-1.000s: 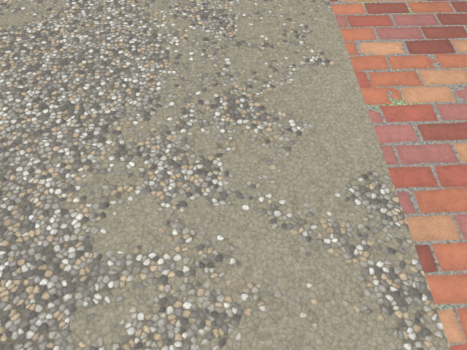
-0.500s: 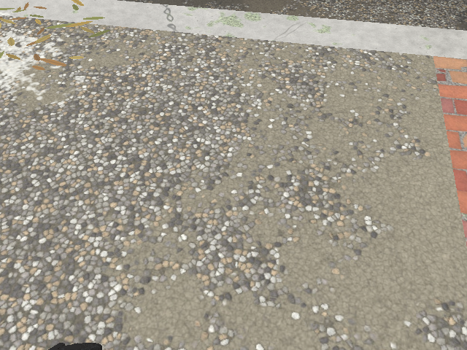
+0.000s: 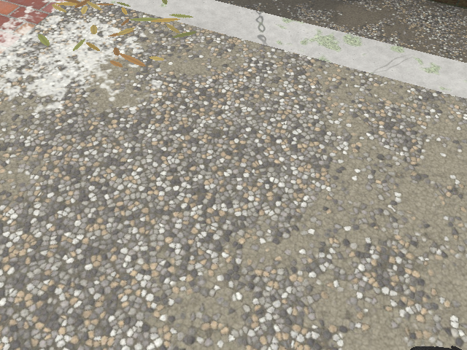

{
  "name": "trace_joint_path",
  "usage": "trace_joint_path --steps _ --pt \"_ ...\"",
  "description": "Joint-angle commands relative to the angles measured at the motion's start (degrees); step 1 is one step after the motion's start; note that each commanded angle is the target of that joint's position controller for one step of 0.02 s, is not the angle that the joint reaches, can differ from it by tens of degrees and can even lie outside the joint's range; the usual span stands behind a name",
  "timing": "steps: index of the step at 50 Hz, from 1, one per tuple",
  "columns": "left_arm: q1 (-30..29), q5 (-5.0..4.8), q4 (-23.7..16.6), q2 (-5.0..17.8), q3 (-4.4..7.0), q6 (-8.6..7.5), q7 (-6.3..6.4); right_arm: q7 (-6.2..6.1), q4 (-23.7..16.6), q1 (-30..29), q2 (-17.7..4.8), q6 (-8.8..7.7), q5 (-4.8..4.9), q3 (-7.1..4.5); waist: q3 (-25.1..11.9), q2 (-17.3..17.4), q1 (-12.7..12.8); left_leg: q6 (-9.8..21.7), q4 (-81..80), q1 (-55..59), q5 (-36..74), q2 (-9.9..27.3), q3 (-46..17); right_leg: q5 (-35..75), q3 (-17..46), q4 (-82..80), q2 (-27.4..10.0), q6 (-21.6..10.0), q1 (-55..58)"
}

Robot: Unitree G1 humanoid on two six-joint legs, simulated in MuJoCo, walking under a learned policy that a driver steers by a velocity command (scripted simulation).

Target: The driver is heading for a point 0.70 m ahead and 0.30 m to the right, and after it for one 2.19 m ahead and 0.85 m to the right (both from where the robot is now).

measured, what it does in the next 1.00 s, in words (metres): walks ahead, turning right: right foot, then left foot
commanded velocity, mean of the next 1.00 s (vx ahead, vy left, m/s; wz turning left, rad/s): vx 0.50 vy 0.00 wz -0.45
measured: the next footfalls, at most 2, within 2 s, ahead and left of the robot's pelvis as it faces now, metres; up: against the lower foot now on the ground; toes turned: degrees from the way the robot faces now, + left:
right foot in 0.44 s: +0.40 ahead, -0.17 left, +0.00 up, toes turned -14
left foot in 0.92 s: +0.73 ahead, -0.07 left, +0.00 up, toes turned -32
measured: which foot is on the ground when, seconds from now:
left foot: down 0.00-0.46, up 0.48-0.90, down 0.92-1.00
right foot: up 0.00-0.42, down 0.44-0.94, up 0.96-1.00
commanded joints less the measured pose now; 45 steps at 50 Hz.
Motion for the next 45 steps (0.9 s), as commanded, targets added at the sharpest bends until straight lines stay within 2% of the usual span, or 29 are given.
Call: trace_joint_path --steps 1,2,3,4,6,9,12,15,17,19,20,21,22,23,24,25,26,27,28,29,31,33,35,37,40,43,44,45 --pt "-4.23 0.26 -5.60 6.89 1.55 -1.58 0.06 -0.12 -0.41 7.76 -6.90 -0.76 -0.38 -2.40 -6.00 4.69 -4.45 10.54 -17.04 23.00 5.89 15.52 -19.81 7.32 3.08 5.63 -5.08 -0.59 -24.00" --pt "-2.47 0.17 -4.88 6.07 1.54 -0.73 -0.05 -0.10 -0.28 6.32 -5.86 -1.18 -0.77 -2.18 -5.51 5.49 -2.73 10.18 -19.22 19.20 7.16 14.55 -16.92 9.73 3.75 4.67 -6.04 -0.23 -20.54" --pt "-1.38 0.00 -4.37 4.77 1.35 0.07 -0.03 -0.12 0.24 5.87 -5.77 -1.76 -0.81 -2.32 -5.19 5.59 -1.94 10.42 -21.09 16.84 8.21 14.45 -14.91 11.13 3.86 4.03 -6.05 0.27 -18.87" --pt "-1.24 -0.03 -4.27 3.82 1.22 0.80 0.13 -0.19 0.94 5.77 -6.04 -2.38 -0.79 -2.48 -4.33 5.14 -1.41 10.60 -22.47 15.28 9.82 14.51 -12.51 12.38 4.24 3.15 -5.91 0.78 -18.85" --pt "-3.88 0.07 -5.19 3.34 1.27 1.56 0.49 -0.61 2.31 6.29 -6.71 -3.06 -1.29 -2.82 -1.89 4.20 -1.62 10.25 -24.33 14.32 11.70 14.42 -8.25 16.84 5.85 -0.45 -5.39 1.65 -21.87" --pt "-7.53 0.40 -6.32 2.84 1.27 1.33 0.08 -1.29 3.86 7.20 -7.20 -3.18 -1.40 -2.95 -0.48 3.47 -2.58 8.42 -25.10 16.11 13.73 13.29 -2.24 26.88 6.41 -9.83 -4.08 1.79 -23.73" --pt "-13.05 0.65 -8.09 1.59 0.62 0.94 -0.95 -1.83 5.08 8.15 -8.37 -3.06 -1.03 -3.16 1.25 2.80 -4.75 6.86 -26.10 17.16 13.85 13.00 2.41 33.81 2.88 -19.34 -3.00 1.10 -21.77" --pt "-17.68 0.65 -10.59 1.03 0.17 0.88 -1.94 -2.16 7.16 11.12 -9.25 -2.20 -0.41 -3.56 2.86 1.98 -6.69 6.25 -24.59 23.46 15.78 14.94 4.50 32.62 1.22 -24.62 -2.48 -0.33 -23.73" --pt "-19.45 0.65 -12.35 1.46 0.25 0.88 -2.70 -2.36 8.08 11.95 -9.89 -1.19 0.11 -3.88 3.07 2.33 -6.81 5.54 -21.69 28.37 20.56 16.36 5.40 27.80 -0.30 -26.45 -1.79 -1.69 -25.17" --pt "-18.41 0.61 -13.48 2.68 0.84 0.97 -3.32 -2.87 8.05 10.95 -11.23 -0.15 0.36 -4.25 1.12 4.00 -5.12 4.20 -15.78 31.09 36.48 16.79 7.03 21.59 -3.39 -27.11 0.70 -3.65 -21.52" --pt "-15.81 0.62 -13.41 3.86 1.50 1.18 -3.37 -3.26 7.83 10.47 -12.10 0.39 0.40 -4.49 -1.41 5.41 -3.46 3.40 -10.68 31.78 46.99 16.59 7.79 18.35 -5.38 -26.52 2.88 -4.84 -17.11" --pt "-9.66 0.52 -12.26 5.86 2.68 1.35 -3.21 -3.62 7.59 9.83 -12.53 1.01 0.39 -4.54 -5.07 5.74 0.07 2.32 -1.81 30.58 53.72 15.57 8.85 17.03 -6.71 -27.21 5.38 -6.38 -9.01" --pt "-0.43 0.39 -10.14 9.19 4.55 1.50 -2.48 -4.00 7.18 9.37 -12.09 1.20 0.47 -4.18 -9.88 4.06 4.96 0.21 11.17 23.85 49.85 13.14 10.14 20.34 -5.17 -30.71 6.85 -8.74 5.47" --pt "6.50 0.31 -9.14 15.03 6.34 2.17 -1.07 -3.99 5.41 11.69 -8.27 0.41 -0.94 -2.84 -15.95 -5.76 5.67 -2.83 30.96 5.73 24.06 8.55 10.51 20.39 14.14 -31.46 -4.67 -14.15 24.36" --pt "3.59 0.00 -10.86 16.85 6.08 1.63 -1.21 -2.93 3.44 14.33 -2.98 -1.70 -1.26 -0.86 -22.89 -14.78 0.71 -5.58 48.40 -14.34 -22.48 -3.98 -0.27 13.00 46.42 -40.93 -16.22 -24.91 38.53" --pt "4.22 0.33 -11.20 12.13 4.78 1.29 -1.34 -1.75 2.69 8.59 -8.16 -3.82 0.69 -1.92 -22.56 -7.74 4.64 -3.89 50.30 -20.66 -20.89 -0.25 -9.15 9.91 44.29 -44.22 -15.35 -22.28 38.87" --pt "2.52 0.51 -11.21 9.54 4.14 0.91 -1.17 -1.30 1.36 4.69 -8.74 -4.87 2.05 -1.89 -15.02 -5.05 4.20 -2.53 47.29 -22.43 -16.52 2.19 -8.09 12.29 35.26 -44.32 -13.23 -19.80 32.05" --pt "-1.02 0.50 -11.63 8.47 3.79 0.71 -1.14 -1.65 1.38 3.66 -7.90 -5.30 1.11 -1.75 -9.43 0.40 1.26 -2.26 41.02 -20.44 -12.64 4.71 -7.49 17.75 28.91 -44.75 -10.56 -17.74 22.79" --pt "-4.06 0.73 -12.46 6.20 3.14 0.61 -0.93 -2.08 1.75 3.35 -8.80 -4.95 -0.33 -2.34 -7.00 0.27 -0.58 -2.65 36.18 -16.77 -10.45 6.33 -7.21 23.59 24.52 -45.64 -8.70 -16.67 16.32" --pt "-5.63 1.34 -13.50 5.70 2.82 0.65 -0.67 -2.01 1.79 4.39 -8.77 -4.23 -0.73 -2.58 -5.92 -1.21 -2.27 -3.18 34.51 -13.45 -9.00 6.92 -7.36 27.13 22.91 -46.97 -7.52 -16.76 11.71" --pt "-6.03 1.22 -13.94 6.46 3.10 0.51 -0.21 -2.05 1.73 5.68 -7.43 -2.97 -1.16 -2.43 -5.17 -1.75 -3.52 -4.98 30.15 -11.30 -7.67 6.91 -6.27 32.24 20.32 -48.52 -6.51 -17.41 6.76" --pt "-5.00 1.03 -13.63 8.03 3.53 0.49 0.54 -2.25 0.74 3.02 -6.10 -2.28 -1.36 -1.95 -3.67 -1.62 -3.16 -6.74 23.41 -11.35 -2.94 6.17 -5.07 34.32 16.98 -49.26 -4.97 -16.81 3.17" --pt "-3.67 0.63 -13.15 8.66 3.77 0.80 1.15 -2.16 -0.35 -1.57 -4.78 -2.30 -1.39 -1.35 -2.79 -2.63 -1.46 -7.48 13.89 -9.63 5.71 4.69 -4.63 31.91 14.25 -48.79 -2.37 -14.55 1.18" --pt "-2.02 0.41 -12.66 8.75 3.83 1.28 1.51 -1.71 -1.17 -5.72 -4.02 -2.67 -0.98 -0.93 -2.69 -3.88 0.47 -7.63 5.41 -6.21 12.81 2.54 -4.21 27.75 13.61 -47.83 -0.93 -12.70 0.14" --pt "0.96 0.04 -11.59 8.82 3.92 1.86 1.68 -0.94 -2.36 -9.51 -5.31 -3.30 0.01 -1.25 -2.60 -4.69 1.97 -7.13 -0.54 -4.05 14.73 0.86 -5.32 23.05 17.68 -45.41 -2.49 -11.80 2.81" --pt "1.24 0.18 -11.48 8.39 3.95 2.31 1.95 -0.39 -2.34 -8.30 -7.60 -4.08 0.25 -2.22 -2.82 -6.23 0.49 -5.00 -3.82 -2.05 9.04 0.72 -6.91 21.54 23.27 -40.33 -4.65 -10.53 7.90" --pt "0.47 0.29 -11.73 8.20 3.97 2.46 1.95 -0.43 -1.76 -5.83 -8.15 -4.37 0.30 -2.61 -3.21 -7.11 -1.06 -3.88 -4.90 1.04 7.26 0.64 -6.40 22.59 24.22 -38.27 -4.60 -9.88 8.16" --pt "-0.27 0.45 -12.14 6.91 3.55 2.49 1.87 -0.72 -0.50 -0.99 -9.15 -4.64 0.03 -3.33 -5.32 -6.97 -3.73 -2.28 -7.08 8.15 7.51 0.78 -5.54 24.96 23.31 -33.95 -2.55 -8.44 7.21"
